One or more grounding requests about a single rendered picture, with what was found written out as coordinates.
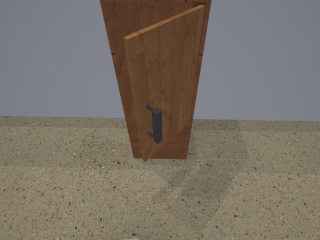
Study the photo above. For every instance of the cupboard door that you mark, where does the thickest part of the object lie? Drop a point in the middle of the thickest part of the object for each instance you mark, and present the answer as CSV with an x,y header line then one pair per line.
x,y
162,63

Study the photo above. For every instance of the handle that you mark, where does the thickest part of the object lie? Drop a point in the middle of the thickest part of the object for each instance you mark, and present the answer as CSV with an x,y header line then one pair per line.
x,y
156,124

